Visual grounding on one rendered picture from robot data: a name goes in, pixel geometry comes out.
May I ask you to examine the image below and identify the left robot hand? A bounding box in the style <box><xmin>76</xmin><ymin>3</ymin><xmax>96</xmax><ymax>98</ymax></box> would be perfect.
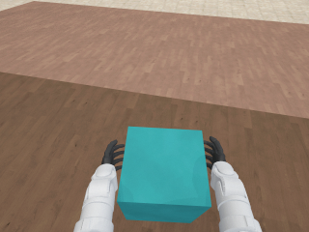
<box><xmin>101</xmin><ymin>139</ymin><xmax>126</xmax><ymax>171</ymax></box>

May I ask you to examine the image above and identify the right robot forearm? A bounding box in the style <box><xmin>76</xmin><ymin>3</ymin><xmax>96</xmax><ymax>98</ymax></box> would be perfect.
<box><xmin>211</xmin><ymin>161</ymin><xmax>263</xmax><ymax>232</ymax></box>

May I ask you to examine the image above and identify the carton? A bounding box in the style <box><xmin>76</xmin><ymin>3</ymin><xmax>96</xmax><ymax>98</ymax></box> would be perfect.
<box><xmin>117</xmin><ymin>126</ymin><xmax>211</xmax><ymax>223</ymax></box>

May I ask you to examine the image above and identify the left robot forearm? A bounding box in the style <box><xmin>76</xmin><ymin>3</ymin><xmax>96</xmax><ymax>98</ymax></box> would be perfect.
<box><xmin>73</xmin><ymin>163</ymin><xmax>118</xmax><ymax>232</ymax></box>

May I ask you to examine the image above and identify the right robot hand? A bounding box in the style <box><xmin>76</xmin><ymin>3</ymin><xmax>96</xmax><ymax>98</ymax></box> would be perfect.
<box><xmin>203</xmin><ymin>136</ymin><xmax>227</xmax><ymax>170</ymax></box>

